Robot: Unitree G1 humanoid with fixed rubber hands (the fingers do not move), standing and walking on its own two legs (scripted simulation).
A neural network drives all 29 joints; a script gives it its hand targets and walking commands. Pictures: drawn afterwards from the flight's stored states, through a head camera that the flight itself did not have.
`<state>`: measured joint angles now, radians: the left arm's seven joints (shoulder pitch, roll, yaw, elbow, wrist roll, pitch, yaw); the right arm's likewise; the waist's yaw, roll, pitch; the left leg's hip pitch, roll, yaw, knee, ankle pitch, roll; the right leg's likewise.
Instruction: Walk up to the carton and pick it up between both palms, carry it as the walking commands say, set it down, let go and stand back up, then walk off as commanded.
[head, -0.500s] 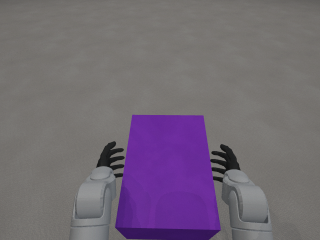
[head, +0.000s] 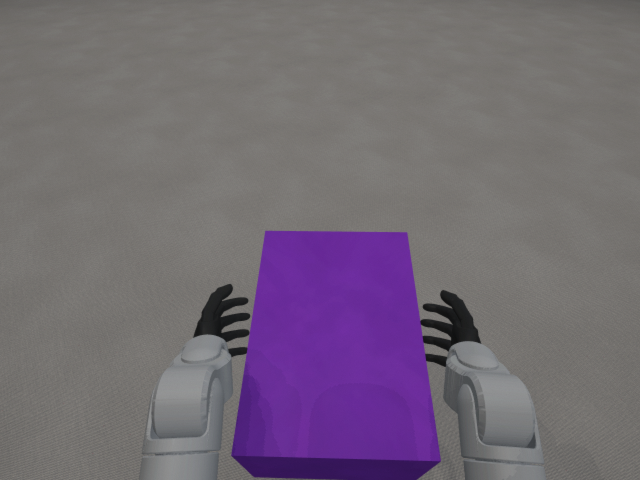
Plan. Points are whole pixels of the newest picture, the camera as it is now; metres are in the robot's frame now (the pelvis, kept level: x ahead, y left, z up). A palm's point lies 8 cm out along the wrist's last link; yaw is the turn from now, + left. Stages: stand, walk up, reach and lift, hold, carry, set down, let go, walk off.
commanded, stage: carry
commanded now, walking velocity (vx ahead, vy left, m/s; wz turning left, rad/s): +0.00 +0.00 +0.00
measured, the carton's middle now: (334, 348) +0.33 +0.00 -0.01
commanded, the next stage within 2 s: hold in 0.18 s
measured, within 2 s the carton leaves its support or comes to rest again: neither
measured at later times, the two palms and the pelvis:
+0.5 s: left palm (195, 377) +0.25 +0.16 +0.06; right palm (455, 388) +0.24 -0.14 +0.05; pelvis -0.02 +0.01 +0.01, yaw -3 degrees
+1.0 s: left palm (214, 355) +0.28 +0.15 +0.05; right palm (461, 366) +0.27 -0.15 +0.05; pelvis -0.04 +0.02 +0.01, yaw -4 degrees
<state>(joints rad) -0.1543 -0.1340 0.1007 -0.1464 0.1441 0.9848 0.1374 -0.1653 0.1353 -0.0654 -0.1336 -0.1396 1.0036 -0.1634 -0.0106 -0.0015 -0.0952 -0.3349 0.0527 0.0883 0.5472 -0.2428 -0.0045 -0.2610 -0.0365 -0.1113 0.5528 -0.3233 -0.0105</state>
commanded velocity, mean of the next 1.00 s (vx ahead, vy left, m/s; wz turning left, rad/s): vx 0.00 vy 0.00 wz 0.00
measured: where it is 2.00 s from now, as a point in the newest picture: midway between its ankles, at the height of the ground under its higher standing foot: outside the picture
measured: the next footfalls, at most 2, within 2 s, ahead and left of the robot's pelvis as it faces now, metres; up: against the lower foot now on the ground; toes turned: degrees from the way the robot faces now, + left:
none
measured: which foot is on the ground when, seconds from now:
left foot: down 0.00-1.00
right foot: down 0.00-1.00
